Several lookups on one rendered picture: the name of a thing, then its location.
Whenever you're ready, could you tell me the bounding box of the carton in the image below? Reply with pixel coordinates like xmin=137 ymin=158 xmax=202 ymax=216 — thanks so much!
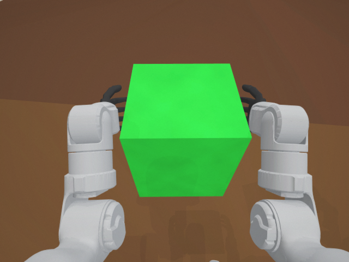
xmin=119 ymin=64 xmax=252 ymax=197

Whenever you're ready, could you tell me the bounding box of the left robot upper arm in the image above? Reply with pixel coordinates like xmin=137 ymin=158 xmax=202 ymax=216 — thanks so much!
xmin=24 ymin=199 xmax=126 ymax=262

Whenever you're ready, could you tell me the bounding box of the right robot upper arm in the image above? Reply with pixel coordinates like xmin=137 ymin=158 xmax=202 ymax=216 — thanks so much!
xmin=250 ymin=199 xmax=349 ymax=262

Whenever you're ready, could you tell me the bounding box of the left robot forearm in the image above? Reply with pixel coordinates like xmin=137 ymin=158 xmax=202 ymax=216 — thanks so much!
xmin=59 ymin=102 xmax=120 ymax=232

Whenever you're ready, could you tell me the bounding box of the right robot forearm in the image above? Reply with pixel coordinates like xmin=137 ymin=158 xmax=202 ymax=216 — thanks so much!
xmin=249 ymin=102 xmax=321 ymax=238

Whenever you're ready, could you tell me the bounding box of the left robot hand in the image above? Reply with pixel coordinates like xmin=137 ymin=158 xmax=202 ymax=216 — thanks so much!
xmin=100 ymin=85 xmax=127 ymax=131

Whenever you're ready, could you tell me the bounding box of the right robot hand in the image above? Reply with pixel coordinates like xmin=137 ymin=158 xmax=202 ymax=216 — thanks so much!
xmin=240 ymin=85 xmax=266 ymax=133

